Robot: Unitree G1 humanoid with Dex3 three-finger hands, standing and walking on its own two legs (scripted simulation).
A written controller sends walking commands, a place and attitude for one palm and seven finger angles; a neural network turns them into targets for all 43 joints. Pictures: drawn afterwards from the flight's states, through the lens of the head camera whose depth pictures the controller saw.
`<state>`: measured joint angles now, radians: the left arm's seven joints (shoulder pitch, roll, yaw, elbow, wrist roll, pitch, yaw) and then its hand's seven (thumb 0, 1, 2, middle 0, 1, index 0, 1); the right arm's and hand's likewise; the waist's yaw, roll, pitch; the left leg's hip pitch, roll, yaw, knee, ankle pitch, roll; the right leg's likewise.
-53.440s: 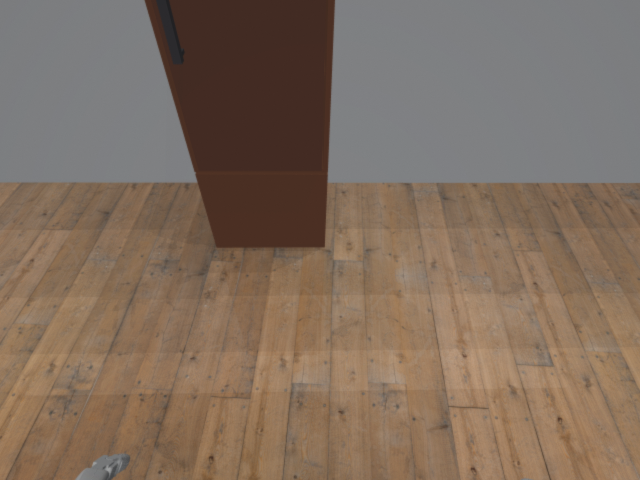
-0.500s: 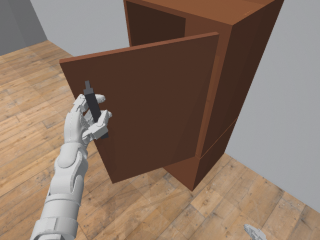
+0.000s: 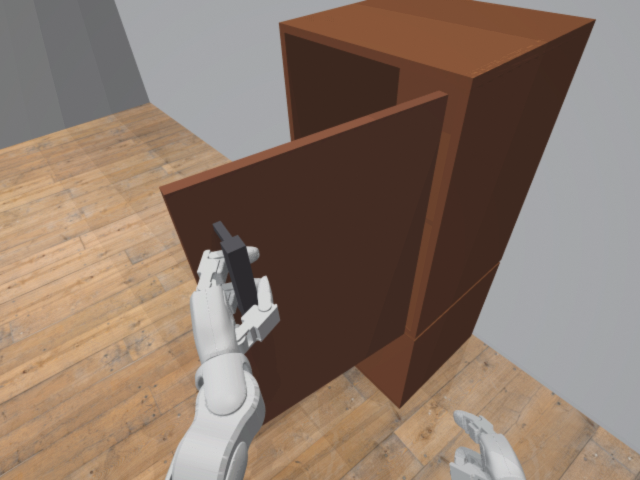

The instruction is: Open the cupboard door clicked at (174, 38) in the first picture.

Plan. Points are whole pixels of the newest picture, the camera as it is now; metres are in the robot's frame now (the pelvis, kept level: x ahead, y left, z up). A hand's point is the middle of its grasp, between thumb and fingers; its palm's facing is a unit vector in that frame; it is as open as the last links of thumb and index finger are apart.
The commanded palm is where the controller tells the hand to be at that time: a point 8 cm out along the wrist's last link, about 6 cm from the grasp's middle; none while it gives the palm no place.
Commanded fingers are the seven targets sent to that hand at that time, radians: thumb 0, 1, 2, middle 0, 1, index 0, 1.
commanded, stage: pull the door open along its arc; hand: left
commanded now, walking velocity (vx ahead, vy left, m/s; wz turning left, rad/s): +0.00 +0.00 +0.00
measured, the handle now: (239, 282) +0.32 +0.12 +0.12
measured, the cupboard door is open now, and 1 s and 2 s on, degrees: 82 83 86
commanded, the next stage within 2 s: open thumb and fingers to let go in 0.08 s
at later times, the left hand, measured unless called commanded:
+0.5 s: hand (265, 316) +0.27 +0.08 +0.12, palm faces +0.36 -0.93 +0.00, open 8.4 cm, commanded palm +0.22 +0.11 +0.12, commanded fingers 0.00 -0.29 0.39 -0.31 -1.22 -0.31 -1.22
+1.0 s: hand (270, 318) +0.27 +0.08 +0.12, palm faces +0.29 -0.96 -0.01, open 15.3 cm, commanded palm +0.22 +0.11 +0.12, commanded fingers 0.00 -0.50 0.30 -0.15 -0.30 -0.15 -0.30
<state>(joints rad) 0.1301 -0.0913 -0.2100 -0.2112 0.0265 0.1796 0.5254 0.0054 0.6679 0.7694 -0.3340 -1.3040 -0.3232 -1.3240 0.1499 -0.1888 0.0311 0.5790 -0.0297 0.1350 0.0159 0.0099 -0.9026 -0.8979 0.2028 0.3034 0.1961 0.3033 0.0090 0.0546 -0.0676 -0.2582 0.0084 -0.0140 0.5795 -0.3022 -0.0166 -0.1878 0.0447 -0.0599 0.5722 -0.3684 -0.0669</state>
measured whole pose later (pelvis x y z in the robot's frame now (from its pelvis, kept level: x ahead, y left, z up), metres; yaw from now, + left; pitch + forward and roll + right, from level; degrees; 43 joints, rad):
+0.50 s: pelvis -0.01 +0.00 +0.00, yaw +1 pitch -2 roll +0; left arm 0.13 -0.07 -0.26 -0.19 0.03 0.15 0.54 0.01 0.30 0.64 -0.36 -1.29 -0.36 -1.29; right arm 0.12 -0.18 0.02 0.59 -0.03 0.10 0.02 0.01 -0.90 -0.90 0.20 0.30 0.19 0.30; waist 0.02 0.06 -0.04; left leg -0.26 0.00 -0.03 0.59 -0.30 -0.01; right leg -0.18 0.04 -0.08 0.57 -0.36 -0.06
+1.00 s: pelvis -0.02 +0.02 -0.01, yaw +1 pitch -2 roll -1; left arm 0.02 -0.08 -0.33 -0.14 0.04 0.19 0.59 -0.01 -0.49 0.30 -0.24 -0.68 -0.23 -0.68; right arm 0.12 -0.16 0.03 0.62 -0.03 0.10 0.05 0.01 -0.90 -0.90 0.20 0.30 0.19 0.30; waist 0.02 0.05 -0.03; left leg -0.31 -0.01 -0.02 0.66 -0.31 0.01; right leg -0.23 0.03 -0.07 0.63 -0.37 -0.04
